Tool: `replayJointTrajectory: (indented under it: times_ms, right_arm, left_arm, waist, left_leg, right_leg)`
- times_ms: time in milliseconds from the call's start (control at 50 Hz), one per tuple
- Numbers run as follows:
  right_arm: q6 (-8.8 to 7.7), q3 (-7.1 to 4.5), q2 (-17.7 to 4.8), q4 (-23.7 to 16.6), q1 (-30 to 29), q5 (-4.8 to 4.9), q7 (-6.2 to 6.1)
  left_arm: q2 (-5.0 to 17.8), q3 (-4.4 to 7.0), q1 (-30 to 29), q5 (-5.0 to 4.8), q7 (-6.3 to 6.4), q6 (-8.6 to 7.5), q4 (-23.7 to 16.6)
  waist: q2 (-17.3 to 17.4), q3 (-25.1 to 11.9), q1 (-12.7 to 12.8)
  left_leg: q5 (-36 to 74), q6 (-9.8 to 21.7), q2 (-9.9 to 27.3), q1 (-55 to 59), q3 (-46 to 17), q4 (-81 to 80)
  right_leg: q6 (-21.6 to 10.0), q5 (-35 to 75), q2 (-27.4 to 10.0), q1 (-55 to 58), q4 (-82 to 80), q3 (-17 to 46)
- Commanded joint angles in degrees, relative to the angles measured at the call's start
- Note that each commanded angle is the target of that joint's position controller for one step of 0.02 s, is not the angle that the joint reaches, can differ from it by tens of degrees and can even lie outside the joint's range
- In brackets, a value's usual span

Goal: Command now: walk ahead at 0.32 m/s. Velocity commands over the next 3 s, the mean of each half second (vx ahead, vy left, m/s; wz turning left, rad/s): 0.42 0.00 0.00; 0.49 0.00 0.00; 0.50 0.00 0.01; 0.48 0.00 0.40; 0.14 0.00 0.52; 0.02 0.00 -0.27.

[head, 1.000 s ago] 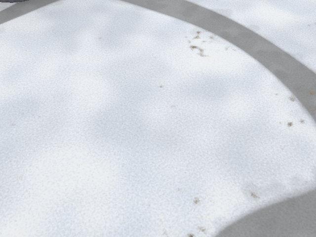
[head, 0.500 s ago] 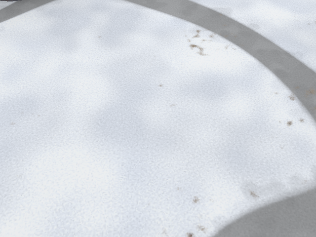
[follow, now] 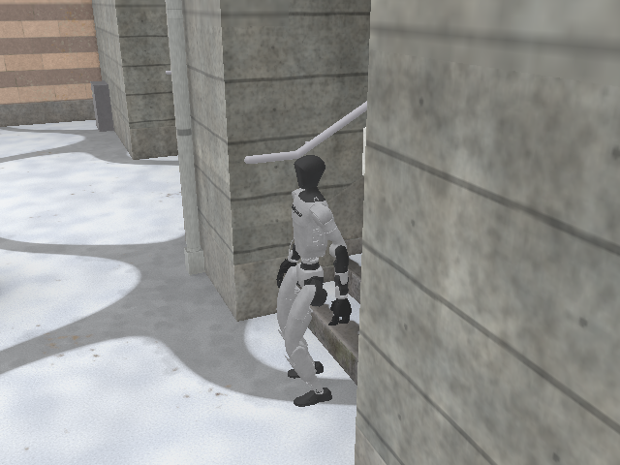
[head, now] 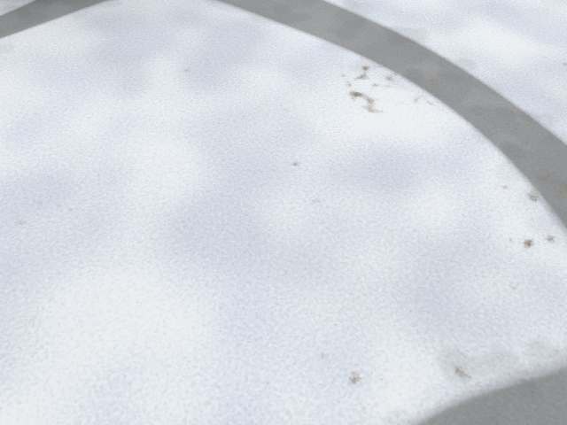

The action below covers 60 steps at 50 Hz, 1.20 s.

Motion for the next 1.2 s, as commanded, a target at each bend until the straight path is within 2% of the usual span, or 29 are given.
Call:
replayJointTrajectory:
  times_ms: [20,40,60,80,100,120,140,200,280,380,440,460,480,500,520,540,580,640,680,740,920,980,1020,1040,1060,1080,1100,1140,1200]
  right_arm:
    - [-1.51,-2.01,-4.0,3.0,12.1,-0.55,0.31]
    - [-1.82,-3.81,-10.3,4.5,20.9,-1.07,0.32]
    - [-2.80,-3.58,-12.7,5.0,26.7,-2.01,1.61]
    - [-3.65,-1.81,-9.0,4.2,21.5,-2.58,1.73]
    - [-4.00,-0.71,-6.3,3.2,17.1,-2.30,1.83]
    - [-3.80,-0.02,-5.7,1.9,12.7,-2.14,2.04]
    - [-3.34,0.45,-5.1,1.3,10.0,-2.35,2.21]
    - [-2.48,1.48,-4.0,2.3,11.7,-2.62,1.57]
    - [-2.18,1.50,-7.0,2.1,12.3,-2.28,-0.56]
    - [-1.72,0.51,-8.8,3.4,15.1,-1.19,-0.98]
    - [-1.29,-0.31,-10.6,3.1,13.4,-1.68,-0.53]
    - [-0.94,-0.20,-10.4,2.9,12.2,-1.96,-0.31]
    - [-1.01,0.19,-9.9,1.5,9.9,-2.44,0.10]
    - [-2.27,2.43,-1.9,0.5,17.5,-2.33,1.30]
    - [-4.44,1.72,-4.3,1.6,16.3,-1.11,2.14]
    - [-5.08,0.47,-8.6,-1.3,9.2,0.30,2.11]
    - [-4.59,-0.21,-9.3,-3.3,2.0,-1.06,0.69]
    - [-2.07,-0.39,-5.7,-3.2,6.0,-1.57,-0.24]
    - [-1.55,-0.79,-6.7,-4.9,2.3,-1.73,-0.52]
    - [-1.67,-1.02,-7.3,-7.7,-5.6,-2.65,-0.36]
    - [-2.79,0.49,-6.6,-12.8,-21.8,-1.38,2.21]
    - [-3.40,0.09,-8.7,-13.5,-20.3,-1.24,3.20]
    - [-3.72,-1.84,-12.3,-10.2,-8.5,-1.46,3.06]
    - [-3.78,-3.21,-16.3,-7.4,3.1,-2.08,2.64]
    - [-3.36,-4.60,-22.2,-6.0,10.3,-2.96,2.53]
    - [-3.16,-3.10,-17.4,-5.7,10.9,-2.75,2.64]
    - [-3.26,-1.99,-13.9,-6.7,5.1,-2.20,2.56]
    - [-3.15,-0.60,-10.1,-8.7,-3.9,-2.57,2.74]
    - [-3.58,-0.16,-8.9,-7.5,-4.3,-3.19,3.11]
  left_arm:
    - [7.3,0.97,-8.2,0.25,-0.72,-0.56,-5.0]
    - [5.1,0.26,-10.9,0.23,-0.81,-1.19,-7.2]
    - [2.3,-0.28,-13.0,-0.50,-0.77,-2.93,-9.8]
    - [3.6,0.15,-14.4,-2.14,-1.06,-4.12,-10.3]
    - [3.2,-0.12,-13.2,-2.10,-1.37,-4.31,-9.9]
    - [2.9,-0.06,-11.7,-0.71,-1.32,-4.18,-9.1]
    - [3.7,0.50,-11.1,0.30,-1.16,-3.84,-8.9]
    - [3.3,0.53,-12.7,0.71,-2.05,-2.11,-9.7]
    - [1.5,-0.91,-26.5,0.83,-2.69,-2.20,-15.4]
    - [3.6,-1.21,-34.2,0.04,-4.67,-2.69,-18.6]
    - [7.2,0.30,-27.7,0.40,-5.23,-3.18,-17.6]
    - [9.4,1.62,-18.5,0.22,-5.07,-3.10,-14.9]
    - [12.6,2.87,-6.7,0.27,-4.67,-2.87,-11.8]
    - [18.6,3.91,1.0,1.75,-4.60,-2.72,-10.3]
    - [14.3,2.52,2.3,1.70,-4.63,-2.43,-9.3]
    - [11.5,1.61,-5.6,1.09,-4.48,-2.68,-10.2]
    - [7.4,0.13,-16.8,1.64,-4.92,-3.43,-12.5]
    - [5.9,-0.48,-17.2,2.09,-5.21,-3.94,-11.0]
    - [7.7,-0.31,-14.7,2.07,-4.22,-3.95,-9.8]
    - [9.5,-0.04,-10.1,1.73,-2.73,-3.56,-8.8]
    - [11.3,0.37,-1.1,0.62,-2.29,-2.39,-5.5]
    - [12.6,1.00,-1.5,0.59,-2.06,-1.49,-5.1]
    - [12.5,0.83,-4.1,0.87,-2.10,-0.89,-6.0]
    - [10.6,-0.08,-4.9,1.51,-2.13,-0.95,-7.4]
    - [3.7,-2.16,1.4,1.60,-2.70,-2.21,-8.1]
    - [6.3,-1.77,0.8,0.52,-3.03,-3.84,-7.2]
    - [11.1,-0.51,-4.8,-0.76,-3.12,-4.57,-8.8]
    - [11.0,-0.08,-10.6,0.11,-2.36,-4.27,-10.2]
    - [7.4,0.05,-7.7,0.78,-1.88,-1.93,-9.7]
  waist:
    - [-1.1,5.9,-8.2]
    - [16.1,2.8,-11.4]
    - [24.8,-0.3,-12.1]
    - [15.2,4.4,-8.4]
    - [10.0,6.2,-5.7]
    - [4.5,5.4,-3.4]
    - [4.2,4.1,-1.9]
    - [6.7,3.8,-1.4]
    - [6.3,6.6,-3.6]
    - [7.6,8.7,-4.4]
    - [10.0,2.2,0.1]
    - [10.3,-2.9,4.9]
    - [8.4,-9.7,10.1]
    - [-7.6,-22.8,6.4]
    - [-9.6,-26.8,7.3]
    - [-8.4,-14.7,5.7]
    - [2.7,-4.6,0.9]
    - [-0.7,-2.2,-3.5]
    - [-0.8,0.3,-3.5]
    - [0.2,2.3,-1.5]
    - [-0.8,5.3,3.6]
    - [-2.4,4.0,1.4]
    - [-2.5,-3.2,-5.0]
    - [0.6,-11.6,-9.4]
    - [15.1,-20.4,-7.7]
    - [16.2,-23.9,-8.2]
    - [12.7,-14.7,-7.4]
    - [4.9,-5.4,-3.8]
    - [7.0,-2.3,-0.2]
  left_leg:
    - [10.6,0.1,-2.4,17.6,2.5,-10.8]
    - [6.3,5.0,10.2,24.6,-19.6,-21.4]
    - [3.9,14.4,22.3,28.3,-49.6,-33.6]
    - [3.4,14.5,23.8,27.8,-49.1,-32.0]
    - [9.5,11.7,21.9,27.0,-40.2,-28.5]
    - [16.7,8.8,19.2,24.1,-31.2,-26.7]
    - [23.6,6.3,16.7,20.9,-24.6,-26.8]
    - [33.1,4.5,12.7,14.6,-14.1,-30.3]
    - [35.1,3.7,10.2,10.9,-8.1,-34.0]
    - [34.1,3.9,13.6,17.3,-7.2,-34.3]
    - [59.6,2.4,14.0,22.4,-5.1,-23.0]
    - [67.9,1.3,12.1,20.2,-3.3,-12.3]
    - [59.5,-0.6,9.8,7.6,-2.3,4.0]
    - [19.9,-4.2,-0.7,-14.6,-3.0,30.9]
    - [-1.1,-2.7,-2.8,-21.0,-13.5,38.5]
    - [1.7,-1.8,0.9,-26.8,-11.3,39.9]
    - [11.4,-1.5,6.4,-20.7,-8.3,33.3]
    - [14.5,-1.5,9.2,-12.6,-8.1,26.0]
    - [18.0,-2.8,9.9,-15.8,-7.2,21.0]
    - [27.2,-4.4,10.0,-22.5,-6.7,10.3]
    - [33.3,-3.8,5.3,-20.6,-3.4,-13.0]
    - [26.1,-1.5,4.0,-16.4,-2.7,-15.5]
    - [24.7,0.9,0.4,0.9,0.4,-17.0]
    - [26.7,4.4,6.9,19.2,-6.8,-14.5]
    - [19.8,13.9,21.5,42.6,-33.3,-18.2]
    - [15.2,15.1,23.7,44.5,-45.9,-25.7]
    - [15.4,11.6,21.6,37.3,-37.0,-26.1]
    - [23.6,8.4,16.8,19.5,-22.9,-29.5]
    - [28.1,7.6,13.0,9.2,-15.1,-34.2]
  right_leg:
    - [-5.2,-4.5,-4.5,-20.8,-7.2,6.1]
    - [-0.9,5.5,2.5,-29.6,18.9,-3.9]
    - [-1.5,-6.7,7.6,-40.3,35.2,2.3]
    - [-3.9,-4.0,4.0,-47.8,42.3,7.7]
    - [-5.8,1.4,2.3,-51.0,44.7,7.5]
    - [-6.5,7.8,-0.2,-49.2,42.5,6.6]
    - [-6.7,12.5,-1.9,-45.3,37.8,6.0]
    - [-5.1,19.6,-1.7,-37.5,29.4,2.5]
    - [-3.6,28.5,1.1,-31.6,6.7,-0.7]
    - [-4.8,28.6,2.7,-27.2,-4.7,-1.2]
    - [-8.2,22.2,6.6,-14.7,-5.6,-3.9]
    - [-10.0,21.6,8.6,-2.4,-5.8,-5.1]
    - [-13.1,23.0,2.4,16.7,-4.3,2.4]
    - [-23.6,10.8,-15.7,39.7,-9.7,33.4]
    - [-23.9,3.9,-18.0,40.6,-20.6,48.7]
    - [-20.3,3.9,-15.9,31.3,-21.9,39.2]
    - [-16.7,15.6,-11.9,8.9,-25.2,24.1]
    - [-15.6,19.5,-7.5,-2.9,-29.4,14.4]
    - [-15.9,20.6,-7.0,-4.4,-31.4,11.7]
    - [-15.5,22.7,-7.2,-0.5,-32.2,10.6]
    - [-12.6,24.6,-8.5,11.5,-28.4,6.5]
    - [-11.3,31.9,-10.8,16.2,-23.9,7.3]
    - [-9.3,49.6,-7.3,14.3,-10.2,4.0]
    - [-7.3,43.6,-4.1,3.9,5.8,1.2]
    - [-2.7,15.7,6.1,-20.9,29.4,-1.0]
    - [-3.3,-5.6,7.0,-29.0,38.1,7.9]
    - [-4.5,-2.5,3.3,-34.1,40.9,8.1]
    - [-4.5,7.2,-1.9,-30.2,34.7,5.3]
    - [-3.8,12.1,-4.1,-23.1,28.2,4.9]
